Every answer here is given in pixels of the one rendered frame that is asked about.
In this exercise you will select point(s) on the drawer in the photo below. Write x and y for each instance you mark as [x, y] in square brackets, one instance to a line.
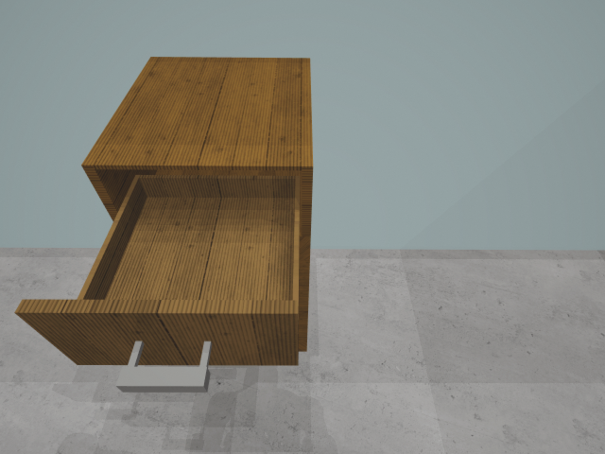
[188, 259]

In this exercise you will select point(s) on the handle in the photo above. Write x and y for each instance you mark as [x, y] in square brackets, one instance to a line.
[133, 379]

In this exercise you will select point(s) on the cabinet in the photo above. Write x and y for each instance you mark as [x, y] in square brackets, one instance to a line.
[213, 116]

